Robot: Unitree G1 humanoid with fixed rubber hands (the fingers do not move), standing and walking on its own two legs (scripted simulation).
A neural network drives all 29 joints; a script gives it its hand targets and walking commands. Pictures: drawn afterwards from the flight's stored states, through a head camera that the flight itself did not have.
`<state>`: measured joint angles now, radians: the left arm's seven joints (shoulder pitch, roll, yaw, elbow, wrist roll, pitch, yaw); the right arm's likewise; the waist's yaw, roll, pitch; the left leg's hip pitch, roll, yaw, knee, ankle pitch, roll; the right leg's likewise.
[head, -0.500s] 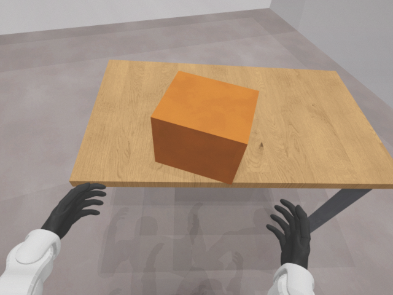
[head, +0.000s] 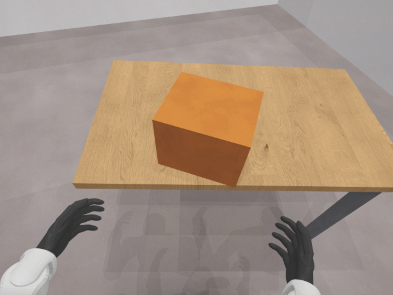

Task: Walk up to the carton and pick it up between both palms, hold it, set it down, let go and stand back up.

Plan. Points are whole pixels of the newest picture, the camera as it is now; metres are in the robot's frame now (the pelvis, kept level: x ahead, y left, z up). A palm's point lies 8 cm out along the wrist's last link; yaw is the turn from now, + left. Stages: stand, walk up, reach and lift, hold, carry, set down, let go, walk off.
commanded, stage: set down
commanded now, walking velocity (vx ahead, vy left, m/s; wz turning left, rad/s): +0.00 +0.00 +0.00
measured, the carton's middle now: (208, 129) +0.49 +0.00 +0.01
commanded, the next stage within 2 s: let go in 1.56 s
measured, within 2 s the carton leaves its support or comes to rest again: neither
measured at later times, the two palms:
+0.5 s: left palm (57, 247) +0.20 +0.27 +0.01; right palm (301, 279) +0.17 -0.17 -0.02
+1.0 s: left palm (64, 264) +0.18 +0.26 -0.02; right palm (307, 284) +0.17 -0.20 -0.05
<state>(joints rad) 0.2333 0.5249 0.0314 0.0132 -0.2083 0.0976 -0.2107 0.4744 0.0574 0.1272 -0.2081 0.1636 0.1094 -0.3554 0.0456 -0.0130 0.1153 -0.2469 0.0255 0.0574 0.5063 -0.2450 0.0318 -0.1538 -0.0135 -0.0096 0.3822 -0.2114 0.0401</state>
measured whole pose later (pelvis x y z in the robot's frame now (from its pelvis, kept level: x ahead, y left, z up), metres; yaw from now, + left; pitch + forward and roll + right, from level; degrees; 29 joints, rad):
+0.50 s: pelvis +0.01 -0.01 +0.00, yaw +0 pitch +0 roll -2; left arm 0.27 0.52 0.03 0.06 -0.21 0.10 -0.20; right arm 0.47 0.02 0.08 -0.01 0.16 -0.01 -0.26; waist 0.05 0.00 0.12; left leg -0.24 0.03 0.06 0.49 -0.25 0.02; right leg -0.15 -0.01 -0.01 0.38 -0.22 0.04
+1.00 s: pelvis +0.01 -0.02 +0.00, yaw +0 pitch +0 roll -1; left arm 0.29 0.44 0.03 0.21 -0.21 0.10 -0.13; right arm 0.37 -0.04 0.03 0.28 0.12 -0.09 -0.14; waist 0.05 0.01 0.08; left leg -0.23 0.04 0.06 0.47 -0.24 0.01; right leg -0.15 0.00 -0.01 0.38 -0.22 0.02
